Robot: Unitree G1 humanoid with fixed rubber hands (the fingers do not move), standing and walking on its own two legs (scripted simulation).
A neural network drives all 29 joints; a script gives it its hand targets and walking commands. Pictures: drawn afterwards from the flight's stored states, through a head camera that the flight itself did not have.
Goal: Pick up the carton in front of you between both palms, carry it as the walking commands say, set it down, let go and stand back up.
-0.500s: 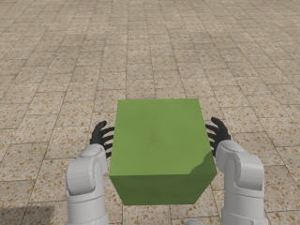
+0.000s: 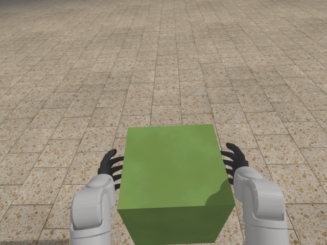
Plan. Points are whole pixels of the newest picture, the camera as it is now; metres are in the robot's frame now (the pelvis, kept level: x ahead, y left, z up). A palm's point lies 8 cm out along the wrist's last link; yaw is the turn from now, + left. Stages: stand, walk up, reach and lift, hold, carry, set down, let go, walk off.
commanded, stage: carry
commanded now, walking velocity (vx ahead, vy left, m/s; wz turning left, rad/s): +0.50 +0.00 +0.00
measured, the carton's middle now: (172, 187) +0.28 +0.00 +0.01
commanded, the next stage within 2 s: none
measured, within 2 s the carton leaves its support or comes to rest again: neither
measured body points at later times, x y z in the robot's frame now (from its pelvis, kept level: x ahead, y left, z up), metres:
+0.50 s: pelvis +0.31 +0.05 +0.00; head +0.31 +0.06 +0.45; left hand +0.59 +0.18 +0.07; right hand +0.57 -0.12 +0.08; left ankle +0.27 +0.13 -0.75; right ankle +0.39 -0.12 -0.70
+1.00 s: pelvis +0.63 -0.01 +0.00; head +0.64 -0.03 +0.45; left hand +0.91 +0.14 +0.08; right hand +0.91 -0.16 +0.07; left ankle +0.73 +0.14 -0.70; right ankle +0.57 -0.09 -0.75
